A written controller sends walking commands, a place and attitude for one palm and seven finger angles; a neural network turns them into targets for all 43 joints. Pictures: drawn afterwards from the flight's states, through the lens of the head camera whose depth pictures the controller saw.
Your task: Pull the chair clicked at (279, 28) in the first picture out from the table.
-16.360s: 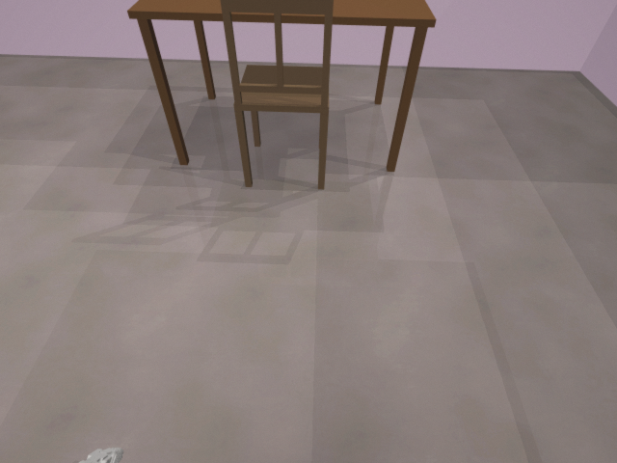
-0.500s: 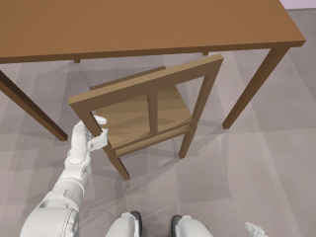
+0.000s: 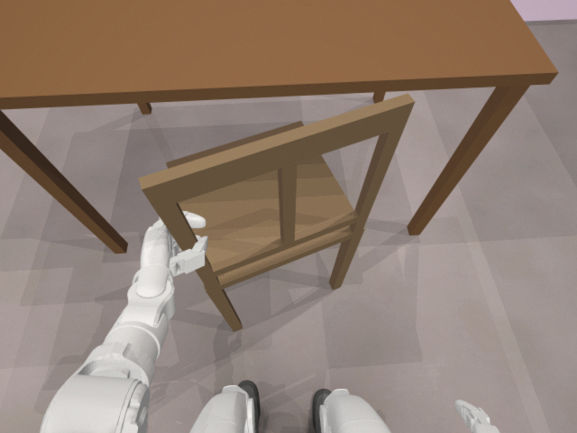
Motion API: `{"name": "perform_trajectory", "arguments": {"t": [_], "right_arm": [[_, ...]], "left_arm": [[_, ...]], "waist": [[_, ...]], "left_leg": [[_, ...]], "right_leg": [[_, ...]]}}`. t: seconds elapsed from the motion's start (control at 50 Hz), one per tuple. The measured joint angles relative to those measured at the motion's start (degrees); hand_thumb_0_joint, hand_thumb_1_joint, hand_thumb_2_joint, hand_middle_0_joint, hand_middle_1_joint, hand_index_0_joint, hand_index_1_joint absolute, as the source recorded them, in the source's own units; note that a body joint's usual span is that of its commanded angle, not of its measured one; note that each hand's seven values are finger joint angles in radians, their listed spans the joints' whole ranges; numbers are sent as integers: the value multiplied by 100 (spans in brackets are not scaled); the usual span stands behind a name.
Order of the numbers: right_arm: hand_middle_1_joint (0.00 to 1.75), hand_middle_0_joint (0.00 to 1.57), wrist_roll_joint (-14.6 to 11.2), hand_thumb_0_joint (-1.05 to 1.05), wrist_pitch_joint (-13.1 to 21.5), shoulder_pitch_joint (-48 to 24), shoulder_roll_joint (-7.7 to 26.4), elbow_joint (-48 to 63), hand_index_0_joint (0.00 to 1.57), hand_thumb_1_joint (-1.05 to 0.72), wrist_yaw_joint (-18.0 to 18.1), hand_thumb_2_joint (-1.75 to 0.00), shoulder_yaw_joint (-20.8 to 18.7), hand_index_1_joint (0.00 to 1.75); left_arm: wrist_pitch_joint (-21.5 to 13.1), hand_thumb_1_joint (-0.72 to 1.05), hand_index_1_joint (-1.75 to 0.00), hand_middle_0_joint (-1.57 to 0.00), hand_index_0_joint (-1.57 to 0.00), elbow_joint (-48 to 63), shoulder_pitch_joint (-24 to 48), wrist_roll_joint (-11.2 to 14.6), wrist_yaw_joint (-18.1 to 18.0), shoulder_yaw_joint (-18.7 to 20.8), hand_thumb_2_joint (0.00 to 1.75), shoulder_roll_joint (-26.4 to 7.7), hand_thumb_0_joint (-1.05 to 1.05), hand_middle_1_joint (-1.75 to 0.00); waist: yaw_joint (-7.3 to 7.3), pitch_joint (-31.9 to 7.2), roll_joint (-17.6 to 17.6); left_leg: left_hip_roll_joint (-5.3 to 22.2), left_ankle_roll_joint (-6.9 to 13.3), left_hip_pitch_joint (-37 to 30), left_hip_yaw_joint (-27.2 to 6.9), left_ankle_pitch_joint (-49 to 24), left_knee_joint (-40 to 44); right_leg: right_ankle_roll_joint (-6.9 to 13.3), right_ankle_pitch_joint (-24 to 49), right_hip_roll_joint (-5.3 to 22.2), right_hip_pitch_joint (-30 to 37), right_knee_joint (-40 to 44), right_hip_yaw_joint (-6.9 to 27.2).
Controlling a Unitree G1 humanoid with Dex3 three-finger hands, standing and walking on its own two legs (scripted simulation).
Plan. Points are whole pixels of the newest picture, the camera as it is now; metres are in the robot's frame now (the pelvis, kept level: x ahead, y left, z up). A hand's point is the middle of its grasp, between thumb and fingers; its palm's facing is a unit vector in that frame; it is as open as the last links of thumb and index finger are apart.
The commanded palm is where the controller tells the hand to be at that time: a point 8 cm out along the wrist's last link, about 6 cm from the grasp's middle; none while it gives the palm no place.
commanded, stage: step backward, pulling the chair out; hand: left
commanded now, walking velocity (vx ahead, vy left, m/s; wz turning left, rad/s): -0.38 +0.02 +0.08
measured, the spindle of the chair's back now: (287, 207) +0.47 +0.00 -0.08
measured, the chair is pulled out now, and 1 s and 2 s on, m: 0.10 0.10 0.13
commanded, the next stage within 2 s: none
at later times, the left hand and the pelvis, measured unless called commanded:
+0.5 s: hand (196, 252) +0.38 +0.15 -0.06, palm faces +0.07 -0.98 -0.20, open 5.7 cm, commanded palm +0.36 +0.20 -0.06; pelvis +0.00 +0.00 +0.00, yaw +0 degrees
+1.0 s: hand (197, 253) +0.37 +0.15 -0.06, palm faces +0.08 -0.98 -0.20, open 5.7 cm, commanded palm +0.36 +0.19 -0.06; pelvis +0.00 -0.01 +0.00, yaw +0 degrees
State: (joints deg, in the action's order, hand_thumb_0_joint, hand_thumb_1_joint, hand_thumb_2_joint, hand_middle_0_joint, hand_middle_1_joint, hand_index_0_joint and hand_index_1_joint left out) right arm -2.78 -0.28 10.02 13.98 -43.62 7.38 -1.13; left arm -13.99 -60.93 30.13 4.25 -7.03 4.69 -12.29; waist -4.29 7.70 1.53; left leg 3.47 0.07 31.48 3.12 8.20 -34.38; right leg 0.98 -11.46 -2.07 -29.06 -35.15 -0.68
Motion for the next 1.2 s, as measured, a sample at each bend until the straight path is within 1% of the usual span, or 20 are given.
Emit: {"name": "perform_trajectory", "arguments": {"t": [0.1,0.2,0.32,0.4,0.46,0.58,0.7,0.74,0.8,0.86,0.92,0.98,1.04,1.1,1.12,1.16,1.2], "right_arm": [[30,20,0,1,44,-71,-72,-20,20,-91,-19,-90,36,30],[30,20,-6,1,51,-69,3,-42,20,-91,-14,-90,31,30],[30,20,-18,1,36,-25,109,-65,20,-91,30,-90,-2,30],[30,20,-8,1,40,-40,85,-50,20,-91,45,-90,-16,30],[30,20,0,1,47,-95,40,-24,20,-91,37,-90,-10,30],[30,20,1,1,81,-170,-34,33,20,-91,14,-90,24,30],[30,20,-9,1,106,-89,53,-16,20,-91,11,-90,12,30],[30,20,-10,1,99,-38,86,-54,20,-91,22,-90,1,30],[30,20,-4,1,93,33,96,-95,20,-91,41,-90,-11,30],[30,20,16,1,92,35,53,-117,20,-91,39,-90,-17,30],[30,20,34,1,106,-32,-8,-103,20,-91,18,-90,-8,30],[30,20,30,1,129,-111,-59,-69,20,-91,-2,-90,13,30],[30,20,15,1,150,-162,-67,-37,20,-91,-19,-90,24,30],[30,20,0,1,161,-184,-3,-38,20,-91,-28,-90,19,30],[30,20,1,1,166,-175,38,-45,20,-91,-25,-90,16,30],[30,20,4,1,169,-128,128,-66,20,-91,-6,-90,4,30],[30,20,-2,1,139,-96,142,-90,20,-91,0,-90,-12,30]], "left_arm": [[-39,62,-145,-28,-50,-21,2,7,3,79,70,4,3,-111],[-94,62,-145,-28,-50,-49,-7,-33,-28,69,70,62,3,-111],[-84,63,-145,-27,-50,-16,-14,-86,-35,-99,69,103,2,-112],[-26,63,-145,-27,-50,7,5,-99,0,-174,68,68,2,-113],[22,63,-145,-26,-50,2,35,-74,24,-151,68,34,2,-113],[32,62,-145,-27,-50,-13,50,-14,35,-22,70,-13,3,-113],[-72,61,-145,-28,-50,-32,-4,-51,-10,3,70,48,2,-113],[-90,62,-145,-27,-50,-23,-24,-80,-17,-43,70,75,2,-113],[-81,62,-145,-26,-50,-6,-30,-115,-1,-136,69,87,2,-114],[-20,63,-145,-26,-50,3,5,-124,37,-181,68,62,2,-114],[40,62,-145,-26,-50,-20,60,-87,66,-141,69,23,2,-114],[70,62,-145,-26,-50,-39,85,-41,82,-50,70,-10,3,-114],[52,61,-145,-27,-50,-61,81,-13,67,19,71,-21,3,-114],[14,61,-145,-27,-50,-99,79,-19,19,79,71,13,3,-113],[12,61,-145,-27,-50,-107,81,-28,2,86,71,38,3,-113],[13,61,-145,-26,-50,-111,73,-66,-11,55,71,84,3,-113],[29,61,-145,-26,-50,-104,76,-86,1,-30,70,62,2,-114]], "waist": [[3,55,82],[-12,80,120],[39,32,46],[77,-2,-35],[83,21,-41],[44,107,36],[-7,164,105],[8,149,84],[68,89,12],[122,70,-59],[133,111,-57],[120,153,-5],[71,188,55],[9,232,64],[0,235,76],[1,200,131],[30,171,59]], "left_leg": [[48,-45,1,-38,19,-31],[29,-39,-52,-67,9,22],[-37,20,-94,-38,-15,106],[-67,33,-74,-8,5,57],[-49,18,-59,-8,40,-26],[24,-43,-50,-49,63,-103],[-4,-40,-144,-104,28,-10],[-29,-16,-180,-88,22,43],[-70,22,-190,-42,13,99],[-89,28,-178,-12,32,52],[-60,0,-162,-25,65,-39],[-3,-46,-132,-59,84,-114],[28,-83,-110,-111,113,-160],[-84,-121,-115,-221,476,-236],[-114,-123,-133,-253,452,-206],[-109,-72,-165,-291,-38,-68],[-130,-28,-176,-251,-49,-65]], "right_leg": [[30,10,-48,33,34,-33],[10,32,-33,124,135,-61],[-42,37,32,149,177,-38],[-41,-30,64,79,32,-11],[-20,-73,49,53,-66,-10],[33,-65,-23,73,-79,-44],[15,-5,-23,218,101,-63],[-14,8,1,251,150,-47],[-44,-3,42,214,126,-6],[-39,-71,65,150,-18,21],[-6,-114,38,127,-120,9],[47,-108,-18,117,-152,-21],[83,-93,-54,133,-134,-64],[85,-58,-20,193,-60,-67],[74,-43,-12,212,-32,-66],[39,-32,-31,223,-15,-84],[-5,-51,-7,204,-49,-45]]}}
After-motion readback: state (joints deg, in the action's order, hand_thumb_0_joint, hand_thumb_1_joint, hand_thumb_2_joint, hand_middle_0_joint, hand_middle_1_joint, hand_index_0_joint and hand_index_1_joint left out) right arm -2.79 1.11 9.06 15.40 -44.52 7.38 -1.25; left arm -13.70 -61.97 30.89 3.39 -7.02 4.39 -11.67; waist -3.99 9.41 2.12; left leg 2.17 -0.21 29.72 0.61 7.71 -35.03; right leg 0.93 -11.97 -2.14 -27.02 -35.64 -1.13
